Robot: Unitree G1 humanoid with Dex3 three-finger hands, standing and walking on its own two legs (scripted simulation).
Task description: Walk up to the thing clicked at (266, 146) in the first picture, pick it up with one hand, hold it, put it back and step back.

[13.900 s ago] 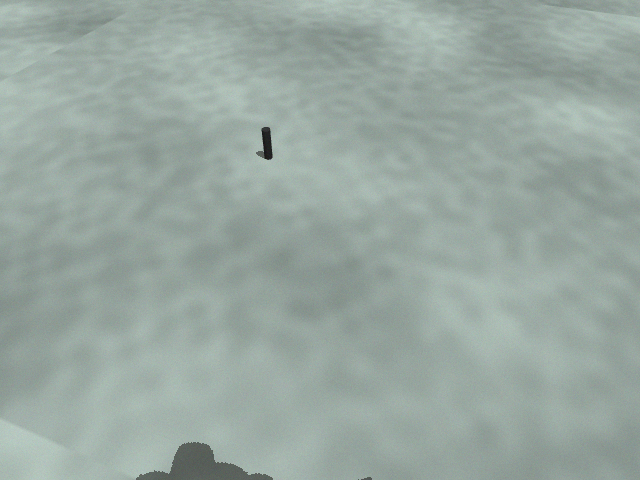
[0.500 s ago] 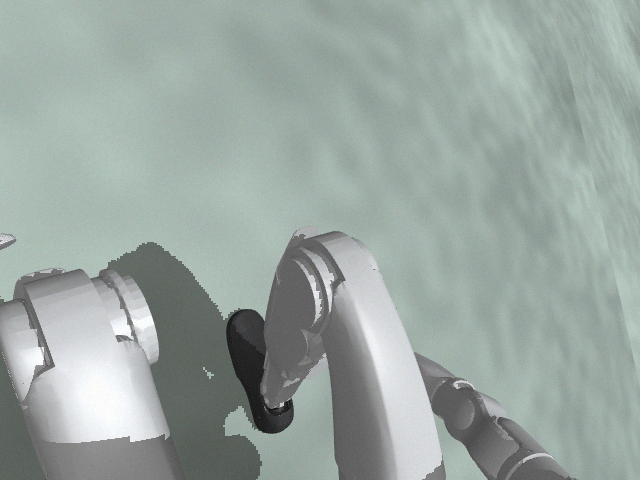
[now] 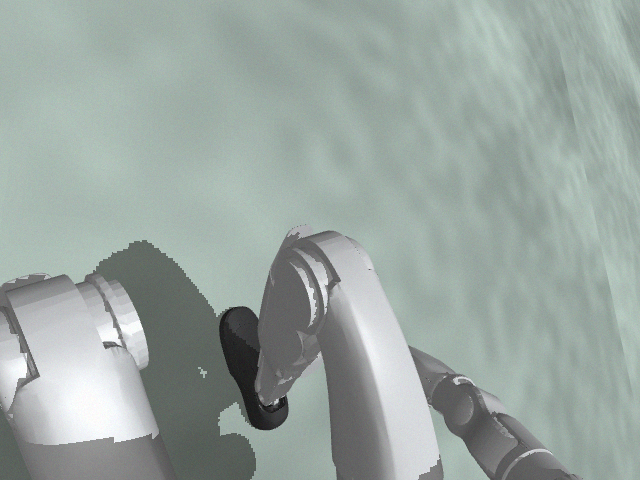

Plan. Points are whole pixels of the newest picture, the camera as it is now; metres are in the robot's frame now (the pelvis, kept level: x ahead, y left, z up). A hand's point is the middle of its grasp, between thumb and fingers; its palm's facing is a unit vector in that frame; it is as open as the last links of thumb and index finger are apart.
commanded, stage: settle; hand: left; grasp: from the side
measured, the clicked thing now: out of the picture +0.43 +0.29 -0.20
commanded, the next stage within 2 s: none
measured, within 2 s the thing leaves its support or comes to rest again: leaves its support in 0.36 s
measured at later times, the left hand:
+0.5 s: hand out of the picture +0.43 +0.28 -0.16, palm faces +0.33 -0.94 +0.00, open 5.2 cm
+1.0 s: hand out of the picture +0.41 +0.31 -0.04, palm faces +0.28 -0.96 -0.06, open 5.2 cm
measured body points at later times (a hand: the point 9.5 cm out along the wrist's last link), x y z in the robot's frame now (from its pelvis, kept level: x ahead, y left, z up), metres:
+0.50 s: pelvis +0.00 +0.00 +0.00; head +0.22 +0.20 +0.34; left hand +0.41 +0.33 -0.16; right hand +0.16 -0.24 -0.03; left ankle +0.08 +0.12 -0.25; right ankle +0.15 -0.13 -0.25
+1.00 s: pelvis +0.01 -0.01 +0.03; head +0.19 +0.15 +0.41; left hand +0.39 +0.36 -0.03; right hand +0.20 -0.24 -0.04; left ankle +0.08 +0.12 -0.25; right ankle +0.15 -0.13 -0.25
